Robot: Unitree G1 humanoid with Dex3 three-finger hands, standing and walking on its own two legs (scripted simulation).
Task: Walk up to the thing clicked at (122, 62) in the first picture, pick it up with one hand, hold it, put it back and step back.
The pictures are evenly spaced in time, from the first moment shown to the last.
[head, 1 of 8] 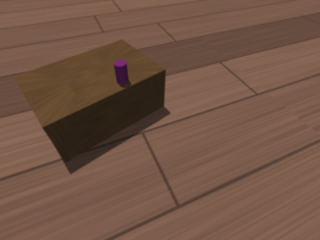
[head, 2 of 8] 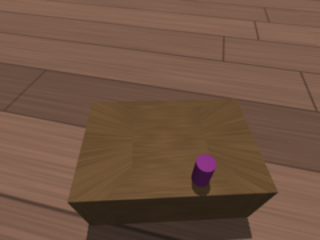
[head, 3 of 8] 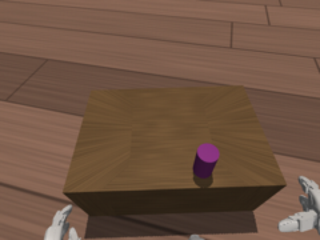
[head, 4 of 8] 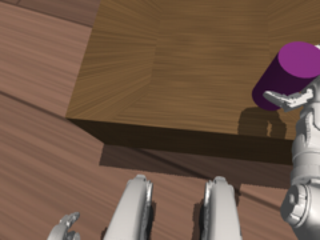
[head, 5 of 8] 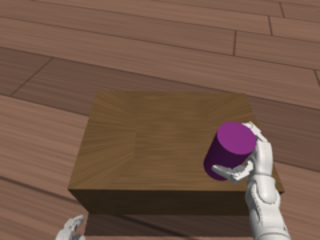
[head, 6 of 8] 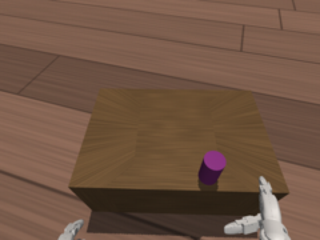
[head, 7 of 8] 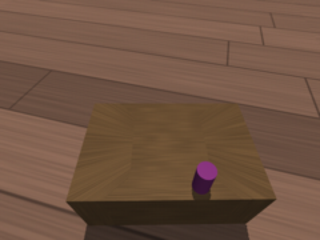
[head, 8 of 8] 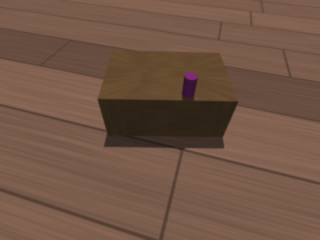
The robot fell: no
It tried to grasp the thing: yes
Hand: right
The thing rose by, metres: 0.34
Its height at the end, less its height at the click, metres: +0.00
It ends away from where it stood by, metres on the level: 0.02
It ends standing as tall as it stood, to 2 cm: yes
